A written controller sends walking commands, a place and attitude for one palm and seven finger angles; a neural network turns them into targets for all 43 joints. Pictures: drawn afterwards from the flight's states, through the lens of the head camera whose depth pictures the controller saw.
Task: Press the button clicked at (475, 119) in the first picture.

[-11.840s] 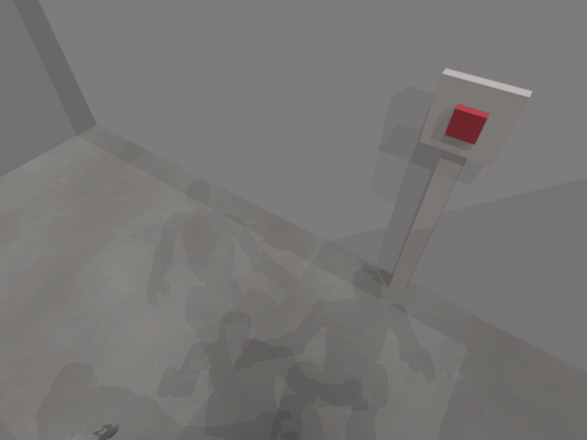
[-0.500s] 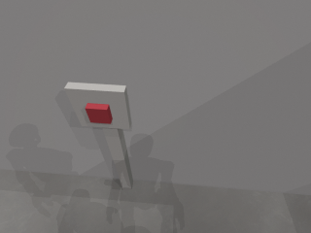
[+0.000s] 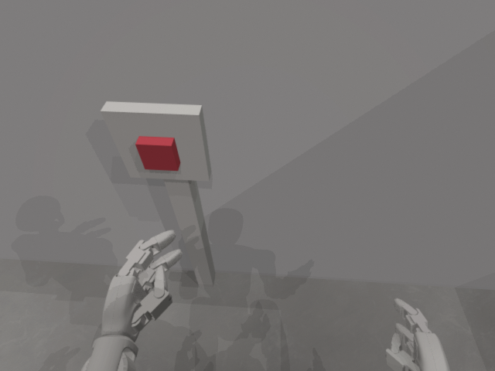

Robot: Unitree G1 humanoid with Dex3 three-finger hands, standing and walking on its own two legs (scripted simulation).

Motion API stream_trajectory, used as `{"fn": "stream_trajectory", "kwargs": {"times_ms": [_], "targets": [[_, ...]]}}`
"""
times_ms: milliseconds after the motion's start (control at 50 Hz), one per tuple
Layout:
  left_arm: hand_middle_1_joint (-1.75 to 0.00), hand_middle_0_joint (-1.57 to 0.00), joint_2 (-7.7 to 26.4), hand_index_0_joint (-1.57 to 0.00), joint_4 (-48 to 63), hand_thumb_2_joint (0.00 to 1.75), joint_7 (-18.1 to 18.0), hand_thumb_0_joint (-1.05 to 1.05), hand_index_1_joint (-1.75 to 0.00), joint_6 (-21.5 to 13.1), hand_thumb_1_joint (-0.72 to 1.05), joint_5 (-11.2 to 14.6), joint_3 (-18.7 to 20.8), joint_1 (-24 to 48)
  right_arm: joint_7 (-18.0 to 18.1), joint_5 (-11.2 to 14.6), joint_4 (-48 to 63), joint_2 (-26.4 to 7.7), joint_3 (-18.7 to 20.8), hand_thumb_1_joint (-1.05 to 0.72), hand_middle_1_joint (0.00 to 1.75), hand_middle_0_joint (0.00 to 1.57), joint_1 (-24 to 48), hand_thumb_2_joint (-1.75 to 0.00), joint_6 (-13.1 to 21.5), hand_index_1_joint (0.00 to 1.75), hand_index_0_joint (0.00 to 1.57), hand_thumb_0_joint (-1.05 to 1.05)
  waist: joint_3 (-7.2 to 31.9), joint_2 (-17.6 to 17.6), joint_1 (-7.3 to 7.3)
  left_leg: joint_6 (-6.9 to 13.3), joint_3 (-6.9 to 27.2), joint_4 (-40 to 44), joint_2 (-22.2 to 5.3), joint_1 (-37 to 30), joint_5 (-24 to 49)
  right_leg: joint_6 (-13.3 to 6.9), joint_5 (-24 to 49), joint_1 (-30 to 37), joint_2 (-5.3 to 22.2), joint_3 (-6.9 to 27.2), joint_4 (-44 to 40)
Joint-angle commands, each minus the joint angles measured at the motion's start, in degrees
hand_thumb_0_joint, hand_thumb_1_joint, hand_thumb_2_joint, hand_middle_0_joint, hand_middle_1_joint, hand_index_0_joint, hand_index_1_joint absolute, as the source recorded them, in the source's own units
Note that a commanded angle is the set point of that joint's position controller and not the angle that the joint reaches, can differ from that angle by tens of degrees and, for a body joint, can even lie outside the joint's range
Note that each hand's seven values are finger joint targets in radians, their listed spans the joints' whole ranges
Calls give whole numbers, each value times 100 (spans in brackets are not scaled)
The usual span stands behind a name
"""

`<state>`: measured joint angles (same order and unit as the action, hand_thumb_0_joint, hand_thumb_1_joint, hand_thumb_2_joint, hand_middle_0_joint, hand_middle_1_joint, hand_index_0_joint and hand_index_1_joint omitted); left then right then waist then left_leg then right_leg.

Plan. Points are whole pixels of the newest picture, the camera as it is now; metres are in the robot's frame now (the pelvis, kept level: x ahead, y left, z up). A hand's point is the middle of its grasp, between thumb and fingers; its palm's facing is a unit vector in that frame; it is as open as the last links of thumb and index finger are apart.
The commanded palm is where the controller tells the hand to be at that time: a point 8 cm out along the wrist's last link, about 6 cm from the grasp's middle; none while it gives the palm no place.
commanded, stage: raise the hand and make a fist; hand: left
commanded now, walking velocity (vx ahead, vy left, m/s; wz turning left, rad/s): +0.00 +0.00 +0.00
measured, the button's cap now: (159, 152) +0.50 +0.19 +0.06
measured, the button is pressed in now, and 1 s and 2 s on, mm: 0 0 0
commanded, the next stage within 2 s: aim a knuckle at the button in 1.70 s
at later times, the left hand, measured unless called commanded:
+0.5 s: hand (146, 329) +0.19 +0.16 +0.01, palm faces -0.08 -1.00 -0.03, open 3.2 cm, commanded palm +0.16 +0.22 +0.01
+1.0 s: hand (115, 309) +0.21 +0.20 +0.04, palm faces -0.02 -1.00 -0.06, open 3.1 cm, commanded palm +0.18 +0.26 +0.04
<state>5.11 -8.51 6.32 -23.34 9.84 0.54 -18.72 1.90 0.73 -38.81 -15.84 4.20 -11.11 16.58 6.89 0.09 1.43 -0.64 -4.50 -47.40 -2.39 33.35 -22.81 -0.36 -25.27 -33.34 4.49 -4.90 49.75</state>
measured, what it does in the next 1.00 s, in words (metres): stands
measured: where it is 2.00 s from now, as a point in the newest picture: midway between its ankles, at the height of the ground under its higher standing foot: outside the picture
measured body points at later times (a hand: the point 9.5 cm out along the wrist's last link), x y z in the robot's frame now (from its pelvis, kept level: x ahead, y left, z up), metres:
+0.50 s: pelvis -0.03 +0.00 -0.04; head +0.03 +0.00 +0.40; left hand +0.19 +0.21 +0.01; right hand +0.14 -0.21 -0.14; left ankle +0.01 +0.13 -0.70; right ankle -0.01 -0.11 -0.70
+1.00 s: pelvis +0.00 +0.01 -0.02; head +0.05 +0.02 +0.43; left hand +0.20 +0.25 +0.04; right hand +0.19 -0.22 -0.09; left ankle +0.01 +0.13 -0.70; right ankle -0.01 -0.11 -0.70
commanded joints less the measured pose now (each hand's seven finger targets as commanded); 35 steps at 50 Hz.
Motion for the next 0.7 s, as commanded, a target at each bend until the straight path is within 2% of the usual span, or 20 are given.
{"fn": "stream_trajectory", "kwargs": {"times_ms": [0,40,80,120,140,200,240,260,320,360,400,420,440,480,560,620,640,680], "targets": [[-78,-64,911,-64,371,90,840,0,-78,-1272,90,2,958,-1538,-290,-58,1468,-451,221,-90,30,20,537,-90,-61,30,20,0,728,-216,-706,14,122,-548,362,847,1062,-187,1502,-59,-252,248,448],[-84,-69,919,-69,920,90,748,0,-84,-982,90,18,838,-1250,-279,-1,1812,-415,189,-90,30,20,609,-90,-330,30,20,0,804,-41,-691,66,94,-622,368,980,831,-176,1221,-119,-276,388,474],[-90,-75,863,-75,1773,90,573,0,-90,-777,90,41,635,-697,-218,48,2140,-385,137,-90,30,20,611,-90,-478,30,20,0,971,262,-515,119,135,-719,327,931,516,-151,757,-359,-300,477,399],[-96,-81,873,-81,2538,90,399,0,-96,-785,90,35,541,-200,-133,47,2203,-337,85,-90,30,20,392,-90,-513,30,20,0,1081,445,-268,168,265,-861,232,784,467,-126,639,-644,-357,449,400],[-99,-83,864,-83,2906,90,375,0,-99,-840,90,69,432,107,-86,11,2187,-345,36,-90,30,20,289,-90,-519,30,20,0,1085,157,-81,206,372,-957,178,834,397,-93,519,-817,-410,434,411],[-108,-92,800,-92,3184,90,506,0,-108,-1001,90,113,194,261,26,-20,2033,-363,-47,-90,30,20,109,-90,-402,30,20,0,1234,358,125,226,502,-1190,127,783,446,-87,483,-1049,-438,409,423],[-114,-97,747,-97,2919,90,745,0,-114,-870,90,150,-21,413,82,-8,1915,-420,-121,-90,30,20,122,-90,-306,30,20,0,973,217,284,241,598,-1253,90,933,253,-79,216,-1285,-484,371,398],[-117,-100,853,-100,2802,90,832,0,-117,-771,90,180,87,341,104,11,1873,-441,-117,-90,30,20,100,-90,-261,30,20,0,1026,156,245,223,613,-1238,93,993,140,-65,69,-1250,-469,373,357],[-126,-108,1078,-108,2391,90,975,0,-126,-185,90,243,394,-166,155,75,1898,-440,-143,-90,30,20,175,-90,-258,30,20,0,1103,18,32,201,612,-1030,138,1150,-49,-49,-333,-925,-431,400,153],[-132,-113,1199,-113,2333,90,945,0,-132,153,90,304,669,-365,173,103,1946,-402,-149,-90,30,20,237,-90,-294,30,20,0,1206,-20,-116,208,580,-880,170,1084,45,-41,-332,-651,-418,404,46],[-138,-119,1316,-119,2529,90,796,0,-138,329,90,394,966,-494,180,102,1977,-329,-150,-90,30,20,282,-90,-322,30,20,0,1384,-47,-253,196,555,-718,187,970,212,-33,-212,-298,-377,403,-38],[-141,-122,1258,-122,2588,90,709,0,-141,345,90,411,986,-533,188,106,1969,-287,-152,-90,30,20,300,-90,-319,30,20,0,1330,-17,-269,190,552,-653,179,888,305,-36,-80,-273,-385,349,-32],[-144,-124,1287,-124,2451,90,624,0,-144,349,90,426,1081,-611,197,86,1925,-261,-152,-90,30,20,350,-90,-334,30,20,0,1233,-322,-277,192,600,-598,157,928,327,-34,-64,-260,-428,263,-10],[-150,-130,1243,-130,2649,90,528,0,-150,157,90,435,1063,-608,181,75,1864,-253,-133,-90,30,20,248,-90,-295,30,20,0,1218,-59,-261,179,553,-555,169,808,448,-40,127,-235,-406,271,-22],[-150,-130,1176,-130,2492,90,534,0,-150,-166,90,337,831,-440,153,64,1790,-348,-138,-90,30,20,162,-90,-220,30,20,0,731,10,-84,176,556,-476,161,762,264,-55,-69,-569,-424,203,-75],[-150,-130,1212,-130,2387,90,640,0,-150,-258,90,356,832,-454,150,81,1757,-430,-115,-90,30,20,54,-90,-154,30,20,0,737,119,-63,172,565,-365,174,626,110,-62,-169,-611,-428,142,-111],[-150,-130,1278,-130,2321,90,679,0,-150,-236,90,392,878,-450,159,78,1762,-450,-112,-90,30,20,81,-90,-161,30,20,0,708,-37,-65,181,579,-373,171,673,146,-62,-147,-548,-439,161,-127],[-150,-130,1417,-130,2448,90,723,0,-150,-244,90,456,1084,-450,174,97,1768,-482,-81,-90,30,20,23,-90,-145,30,20,0,926,59,-126,181,552,-324,181,516,315,-59,75,-365,-429,170,-152]]}}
